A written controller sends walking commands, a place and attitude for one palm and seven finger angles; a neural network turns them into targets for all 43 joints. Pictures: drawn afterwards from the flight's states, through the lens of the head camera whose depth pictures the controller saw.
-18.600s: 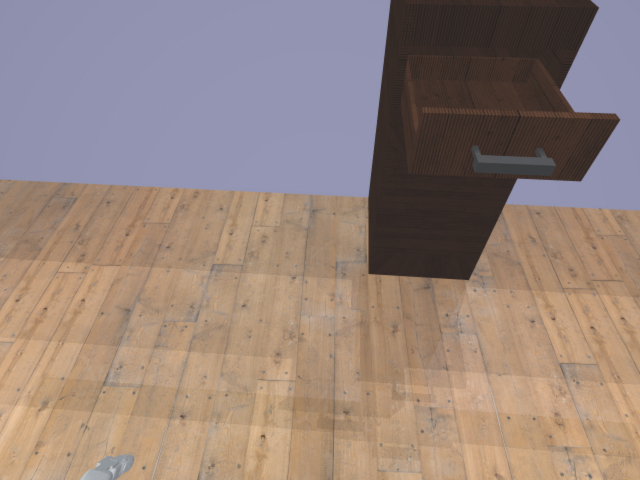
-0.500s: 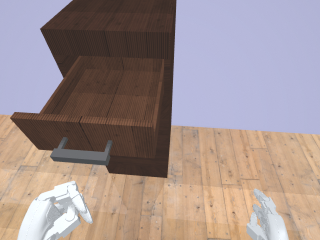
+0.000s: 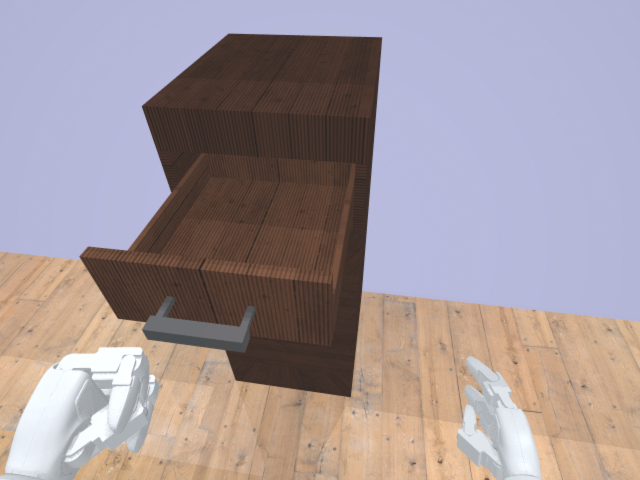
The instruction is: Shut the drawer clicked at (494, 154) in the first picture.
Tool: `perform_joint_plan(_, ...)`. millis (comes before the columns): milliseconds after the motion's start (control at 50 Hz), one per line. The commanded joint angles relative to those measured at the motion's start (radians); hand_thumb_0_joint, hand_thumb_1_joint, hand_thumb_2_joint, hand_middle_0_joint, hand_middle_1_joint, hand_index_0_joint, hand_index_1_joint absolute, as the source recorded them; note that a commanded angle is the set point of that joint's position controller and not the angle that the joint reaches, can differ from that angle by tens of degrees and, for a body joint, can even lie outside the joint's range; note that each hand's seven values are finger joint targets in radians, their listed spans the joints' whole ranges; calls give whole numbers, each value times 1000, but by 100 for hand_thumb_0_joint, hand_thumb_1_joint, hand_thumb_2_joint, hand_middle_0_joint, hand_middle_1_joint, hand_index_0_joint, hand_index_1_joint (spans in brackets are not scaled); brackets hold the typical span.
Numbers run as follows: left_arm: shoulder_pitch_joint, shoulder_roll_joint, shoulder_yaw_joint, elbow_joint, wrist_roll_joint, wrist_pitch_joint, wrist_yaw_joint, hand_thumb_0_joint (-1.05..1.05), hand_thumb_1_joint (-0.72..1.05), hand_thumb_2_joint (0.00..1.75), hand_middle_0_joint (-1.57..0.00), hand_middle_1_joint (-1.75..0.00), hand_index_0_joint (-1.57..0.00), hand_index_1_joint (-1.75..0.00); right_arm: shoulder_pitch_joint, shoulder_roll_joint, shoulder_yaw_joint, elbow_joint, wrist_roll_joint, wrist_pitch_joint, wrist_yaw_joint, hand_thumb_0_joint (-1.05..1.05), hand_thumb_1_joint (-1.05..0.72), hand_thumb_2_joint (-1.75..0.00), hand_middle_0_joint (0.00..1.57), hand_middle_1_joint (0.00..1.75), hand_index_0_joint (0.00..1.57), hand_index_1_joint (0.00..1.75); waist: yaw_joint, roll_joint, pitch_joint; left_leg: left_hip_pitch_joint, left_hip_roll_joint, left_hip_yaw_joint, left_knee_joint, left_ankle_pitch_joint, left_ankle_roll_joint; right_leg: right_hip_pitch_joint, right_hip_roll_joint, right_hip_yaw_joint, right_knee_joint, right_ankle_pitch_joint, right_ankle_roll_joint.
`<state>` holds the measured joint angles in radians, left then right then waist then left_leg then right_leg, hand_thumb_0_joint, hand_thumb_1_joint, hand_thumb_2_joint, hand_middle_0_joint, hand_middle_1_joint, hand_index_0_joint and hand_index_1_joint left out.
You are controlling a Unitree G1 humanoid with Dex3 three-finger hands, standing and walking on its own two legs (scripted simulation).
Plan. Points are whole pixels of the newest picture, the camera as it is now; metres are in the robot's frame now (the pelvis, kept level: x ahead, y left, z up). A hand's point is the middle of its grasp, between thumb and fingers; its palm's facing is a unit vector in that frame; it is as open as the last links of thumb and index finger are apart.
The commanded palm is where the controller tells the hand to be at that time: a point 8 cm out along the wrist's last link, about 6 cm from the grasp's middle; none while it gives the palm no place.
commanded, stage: raise the hand and make a fist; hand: left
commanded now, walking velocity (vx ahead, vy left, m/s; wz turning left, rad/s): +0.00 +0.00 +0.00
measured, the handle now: (202, 320) +0.30 +0.21 +0.05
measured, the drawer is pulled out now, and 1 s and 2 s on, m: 0.28 0.28 0.28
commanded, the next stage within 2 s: bring the fist close to the handle in 0.34 s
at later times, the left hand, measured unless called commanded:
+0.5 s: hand (146, 408) +0.14 +0.19 +0.13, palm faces +0.04 -0.99 -0.14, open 3.3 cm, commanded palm +0.09 +0.23 +0.14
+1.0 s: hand (187, 405) +0.17 +0.17 +0.09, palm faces +0.01 -1.00 -0.09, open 3.3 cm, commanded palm +0.13 +0.23 +0.09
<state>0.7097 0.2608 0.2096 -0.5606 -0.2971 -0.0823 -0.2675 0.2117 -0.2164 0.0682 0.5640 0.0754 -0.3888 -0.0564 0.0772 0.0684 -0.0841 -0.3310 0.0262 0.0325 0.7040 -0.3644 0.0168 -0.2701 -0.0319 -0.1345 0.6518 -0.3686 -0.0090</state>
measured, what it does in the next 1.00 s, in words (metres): stands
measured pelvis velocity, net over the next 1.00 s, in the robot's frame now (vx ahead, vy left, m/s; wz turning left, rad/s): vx -0.01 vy -0.02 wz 0.00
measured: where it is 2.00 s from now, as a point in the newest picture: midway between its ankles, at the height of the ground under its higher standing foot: outside the picture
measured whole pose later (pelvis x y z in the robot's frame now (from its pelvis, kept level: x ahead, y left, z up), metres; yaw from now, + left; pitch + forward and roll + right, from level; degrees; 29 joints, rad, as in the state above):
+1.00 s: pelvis -0.01 -0.02 +0.00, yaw +0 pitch +3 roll +0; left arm 0.55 0.21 0.19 -0.23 -0.28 -0.22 -0.30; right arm 0.22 -0.23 0.02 0.64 0.05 -0.41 -0.07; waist 0.04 0.06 -0.05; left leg -0.41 0.04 0.03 0.71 -0.35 0.00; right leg -0.37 -0.02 -0.13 0.69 -0.37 -0.03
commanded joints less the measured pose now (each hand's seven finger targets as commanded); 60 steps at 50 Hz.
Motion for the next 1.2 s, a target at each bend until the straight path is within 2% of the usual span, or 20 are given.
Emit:
perform_joint_plan(0, -8, 87, 73, -132, -30, -16, -19, 0, 90, 90, -140, -160, -140, -160, -157, -106, -46, -163, 12, -69, -10, 0, -90, -90, 20, 30, 20, 30, -11, -51, 41, 32, -11, -68, -161, 154, -5, -50, 55, 27, -126, 177, -8)
perform_joint_plan(120, -43, 142, 150, -143, -42, -22, -12, 0, 90, 90, -140, -160, -140, -160, -155, -105, -49, -162, 10, -71, -23, 0, -90, -90, 20, 30, 20, 30, -2, -47, 11, 46, -19, -58, -161, 138, 0, -35, 48, 57, -159, 124, -6)
perform_joint_plan(180, -60, 171, 190, -152, -51, -64, -6, 0, 90, 90, -140, -160, -140, -160, -150, -108, -51, -144, 7, -88, -25, 0, -90, -90, 20, 30, 20, 30, -1, 10, -9, 63, -21, -50, -145, 148, -1, -26, 44, 69, -171, 123, -8)
perform_joint_plan(200, -66, 153, 164, -158, -52, -77, -10, 0, 90, 90, -140, -160, -140, -160, -138, -109, -49, -144, 7, -94, -24, 0, -90, -90, 20, 30, 20, 30, -9, 36, 3, 68, -22, -46, -148, 146, -1, -34, 43, 68, -173, 121, -8)
perform_joint_plan(240, -78, 131, 140, -133, -63, -96, -20, 0, 90, 90, -140, -160, -140, -160, -137, -114, -49, -138, 7, -112, -23, 0, -90, -90, 20, 30, 20, 30, -17, 21, 18, 63, -20, -48, -143, 132, -1, -44, 41, 71, -176, 113, -5)
perform_joint_plan(340, -105, 162, 183, -2, -75, -78, -55, 0, 90, 90, -140, -160, -140, -160, -143, -125, -59, -120, 14, -128, -41, 0, -90, -90, 20, 30, 20, 30, -15, -93, 55, 32, -19, -50, -132, 99, 2, -59, 27, 133, -231, 22, 7)
perform_joint_plan(360, -115, 161, 182, 3, -78, -71, -62, 0, 90, 90, -140, -160, -140, -160, -148, -124, -58, -120, 16, -130, -44, 0, -90, -90, 20, 30, 20, 30, -15, -96, 62, 31, -19, -50, -131, 97, 4, -65, 25, 140, -237, 16, 9)
perform_joint_plan(380, -125, 175, 199, 6, -78, -67, -65, 0, 90, 90, -140, -160, -140, -160, -158, -126, -59, -114, 16, -132, -46, 0, -90, -90, 20, 30, 20, 30, -11, -57, 61, 41, -21, -46, -128, 105, 3, -56, 22, 150, -246, 17, 7)
perform_joint_plan(400, -118, 176, 197, -14, -76, -64, -67, 0, 90, 90, -140, -160, -140, -160, -148, -123, -58, -118, 17, -134, -45, 0, -90, -90, 20, 30, 20, 30, -8, -29, 41, 51, -23, -46, -136, 116, 4, -46, 22, 140, -238, 34, 5)
perform_joint_plan(520, -114, 120, 149, 7, -79, -82, -69, 0, 90, 90, -140, -160, -140, -160, -132, -127, -63, -108, 5, -146, -35, 0, -90, -90, 20, 30, 20, 30, -15, -65, 23, 56, -26, -44, -126, 175, 6, -40, 28, 115, -191, 169, 10)
perform_joint_plan(580, -93, 142, 176, 27, -62, -103, -55, 0, 90, 90, -140, -160, -140, -160, -132, -126, -71, -96, -3, -140, -28, 0, -90, -90, 20, 30, 20, 30, -6, -51, 1, 44, -29, -39, -115, 208, 4, -24, 28, 112, -170, 232, 8)
perform_joint_plan(620, -77, 111, 139, 22, -48, -118, -53, 0, 90, 90, -140, -160, -140, -160, -118, -122, -77, -105, -6, -132, -21, 0, -90, -90, 20, 30, 20, 30, -12, -56, -16, 51, -32, -34, -116, 228, 6, -31, 31, 94, -146, 268, 9)
perform_joint_plan(680, -102, 117, 134, 18, -32, -141, -39, 0, 90, 90, -140, -160, -140, -160, -121, -123, -81, -97, -12, -122, -18, 0, -90, -90, 20, 30, 20, 30, -16, -34, -19, 37, -34, -31, -104, 223, 6, -40, 30, 95, -138, 258, 5)
perform_joint_plan(780, -185, 89, 85, 52, -18, -183, -33, 0, 90, 90, -140, -160, -140, -160, -105, -128, -84, -89, -17, -105, -22, 0, -90, -90, 20, 30, 20, 30, -43, -69, 10, 9, -33, -38, -93, 174, 9, -89, 32, 93, -134, 177, 7)
perform_joint_plan(820, -198, 79, 69, 75, -14, -194, -33, 0, 90, 90, -140, -160, -140, -160, -94, -129, -87, -90, -17, -100, -22, 0, -90, -90, 20, 30, 20, 30, -49, -45, -5, 8, -33, -39, -91, 160, 8, -101, 32, 91, -124, 150, 5)
perform_joint_plan(920, -176, 83, 87, 146, -6, -201, -32, 0, 90, 90, -140, -160, -140, -160, -93, -127, -96, -89, -23, -78, -19, 0, -90, -90, 20, 30, 20, 30, -42, -91, -57, -22, -34, -38, -73, 185, 8, -85, 25, 93, -98, 189, 7)
perform_joint_plan(980, -193, 90, 97, 164, -1, -207, -26, 0, 90, 90, -140, -160, -140, -160, -102, -128, -97, -86, -25, -59, -18, 0, -90, -90, 20, 30, 20, 30, -41, -76, -58, -37, -33, -36, -69, 191, 8, -86, 24, 87, -86, 193, 5)
perform_joint_plan(1000, -197, 58, 62, 159, -3, -211, -28, 0, 90, 90, -140, -160, -140, -160, -96, -125, -94, -95, -28, -55, -17, 0, -90, -90, 20, 30, 20, 30, -48, -64, -61, -36, -35, -34, -66, 190, 8, -96, 23, 84, -79, 194, 6)
perform_joint_plan(1080, -221, 67, 67, 182, 2, -231, -14, 0, 90, 90, -140, -160, -140, -160, -92, -130, -99, -89, -33, -42, -14, 0, -90, -90, 20, 30, 20, 30, -54, -64, -69, -55, -32, -39, -49, 194, 8, -114, 26, 76, -56, 197, 4)
perform_joint_plan(1180, -253, 37, 11, 186, 22, -264, 1, 0, 90, 90, -140, -160, -140, -160, -76, -133, -102, -94, -38, -28, -3, 0, -90, -90, 20, 30, 20, 30, -70, -50, -78, -69, -30, -47, -29, 185, 8, -157, 26, 61, -16, 184, 0)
